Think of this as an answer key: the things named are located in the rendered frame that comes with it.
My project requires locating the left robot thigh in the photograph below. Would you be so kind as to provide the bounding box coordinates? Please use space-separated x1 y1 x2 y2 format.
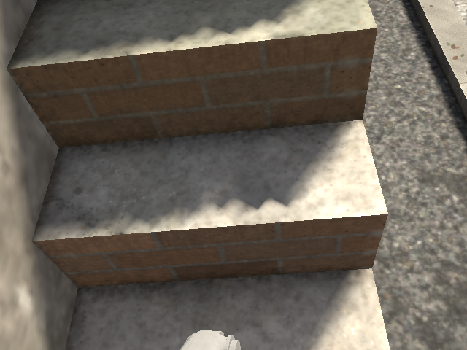
180 330 241 350

